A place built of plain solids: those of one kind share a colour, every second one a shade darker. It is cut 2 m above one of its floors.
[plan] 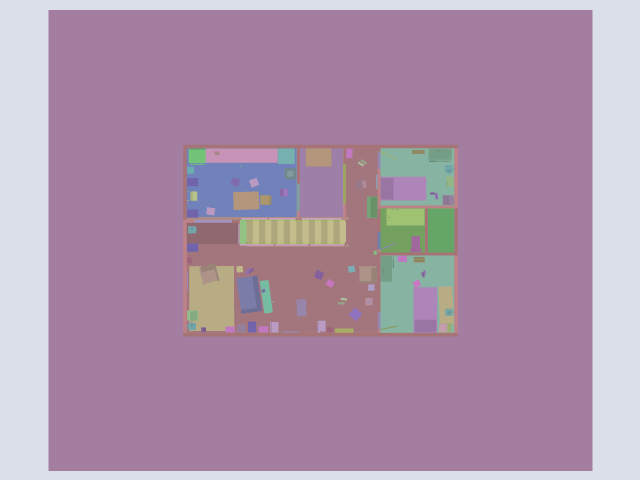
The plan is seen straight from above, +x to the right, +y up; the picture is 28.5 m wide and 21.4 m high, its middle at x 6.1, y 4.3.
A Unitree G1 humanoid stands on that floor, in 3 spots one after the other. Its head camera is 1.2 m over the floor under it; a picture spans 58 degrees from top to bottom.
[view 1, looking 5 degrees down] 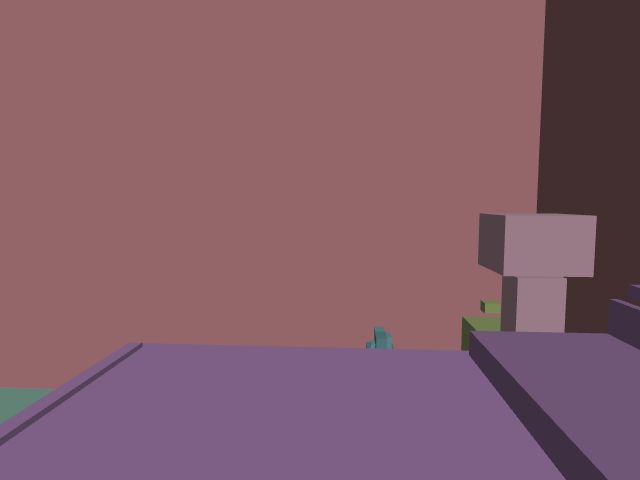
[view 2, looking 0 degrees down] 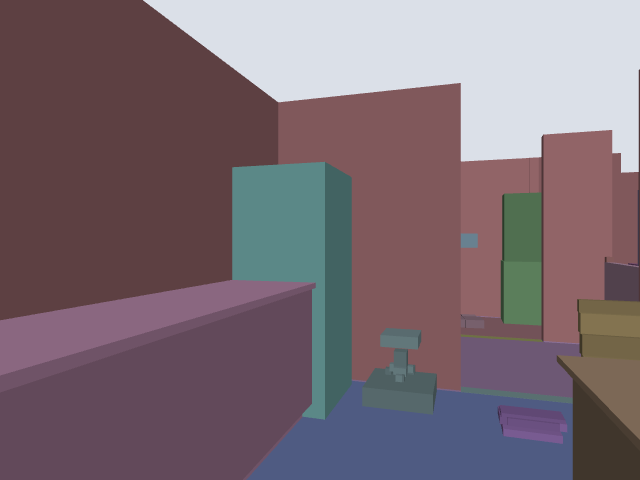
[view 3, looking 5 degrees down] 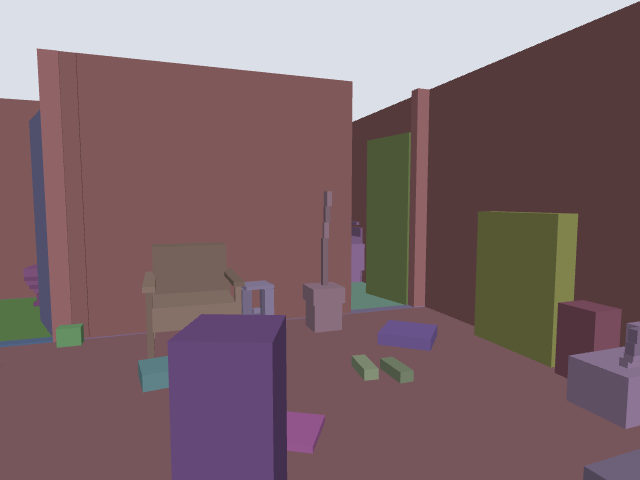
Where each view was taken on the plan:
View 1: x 9.53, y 1.23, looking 4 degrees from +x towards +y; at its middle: wall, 2.58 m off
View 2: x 1.48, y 6.83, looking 18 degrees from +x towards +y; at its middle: fridge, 2.89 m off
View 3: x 4.47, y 2.98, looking -20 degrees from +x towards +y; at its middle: wall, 4.48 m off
